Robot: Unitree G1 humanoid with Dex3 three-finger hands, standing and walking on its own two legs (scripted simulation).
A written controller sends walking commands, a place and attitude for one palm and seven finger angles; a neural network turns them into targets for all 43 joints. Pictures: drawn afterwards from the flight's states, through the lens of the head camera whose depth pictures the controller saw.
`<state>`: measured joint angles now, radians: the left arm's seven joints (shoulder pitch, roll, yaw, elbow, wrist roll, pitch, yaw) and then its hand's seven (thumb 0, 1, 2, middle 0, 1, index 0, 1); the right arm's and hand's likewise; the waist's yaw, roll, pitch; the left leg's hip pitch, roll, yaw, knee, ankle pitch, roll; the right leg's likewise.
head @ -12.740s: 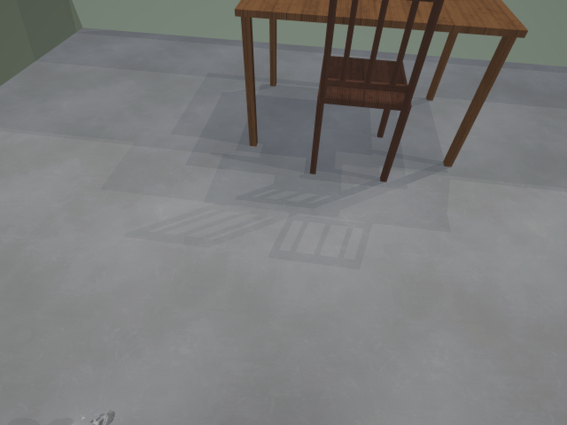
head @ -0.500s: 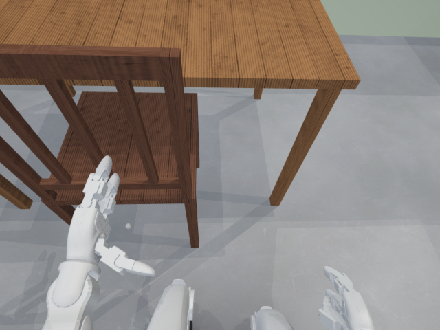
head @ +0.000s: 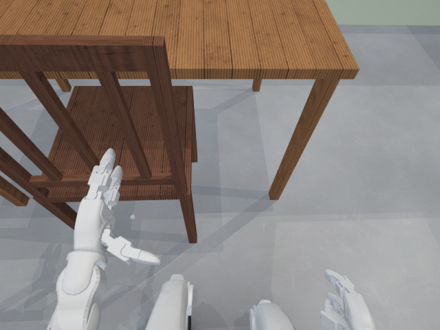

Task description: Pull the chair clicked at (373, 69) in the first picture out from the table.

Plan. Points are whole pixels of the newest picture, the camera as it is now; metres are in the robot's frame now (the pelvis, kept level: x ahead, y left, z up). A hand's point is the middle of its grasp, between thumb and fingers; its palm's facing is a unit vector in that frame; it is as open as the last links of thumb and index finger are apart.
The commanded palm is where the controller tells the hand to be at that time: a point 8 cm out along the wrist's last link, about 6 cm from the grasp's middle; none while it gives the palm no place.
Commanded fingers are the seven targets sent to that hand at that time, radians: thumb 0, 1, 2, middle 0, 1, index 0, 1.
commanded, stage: aim the fingers beside a spindle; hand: left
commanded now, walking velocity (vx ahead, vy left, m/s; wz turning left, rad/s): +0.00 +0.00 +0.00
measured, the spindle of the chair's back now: (74, 136) +0.45 +0.30 +0.05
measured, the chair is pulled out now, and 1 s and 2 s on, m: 0.00 0.00 0.00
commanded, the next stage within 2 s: push the fingers through the gap in 0.68 s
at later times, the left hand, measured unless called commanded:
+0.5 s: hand (136, 214) +0.31 +0.16 +0.03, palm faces +0.03 -1.00 -0.04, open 17.0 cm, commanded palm +0.29 +0.22 +0.03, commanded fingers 0.00 -0.50 0.30 -0.06 -0.08 -0.06 -0.08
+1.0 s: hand (133, 209) +0.31 +0.17 +0.03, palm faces +0.03 -1.00 -0.03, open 17.0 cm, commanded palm +0.30 +0.22 +0.03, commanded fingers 0.00 -0.50 0.30 -0.06 -0.08 -0.06 -0.08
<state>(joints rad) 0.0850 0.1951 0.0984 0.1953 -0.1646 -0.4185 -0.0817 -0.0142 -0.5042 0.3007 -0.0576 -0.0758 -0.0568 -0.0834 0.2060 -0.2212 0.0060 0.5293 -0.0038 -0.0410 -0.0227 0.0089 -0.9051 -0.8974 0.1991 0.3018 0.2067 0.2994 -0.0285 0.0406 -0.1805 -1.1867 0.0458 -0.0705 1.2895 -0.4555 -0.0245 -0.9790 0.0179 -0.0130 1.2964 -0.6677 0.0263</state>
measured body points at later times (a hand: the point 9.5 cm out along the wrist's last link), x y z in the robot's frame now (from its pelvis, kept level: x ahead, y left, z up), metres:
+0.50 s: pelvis +0.00 -0.01 +0.00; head +0.10 +0.00 +0.44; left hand +0.30 +0.22 +0.03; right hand +0.16 -0.25 -0.10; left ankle +0.08 +0.13 -0.62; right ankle -0.02 -0.14 -0.62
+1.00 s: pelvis -0.01 +0.00 -0.01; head +0.09 +0.02 +0.43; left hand +0.31 +0.22 +0.03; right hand +0.17 -0.23 -0.10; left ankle +0.08 +0.13 -0.62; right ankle -0.02 -0.14 -0.62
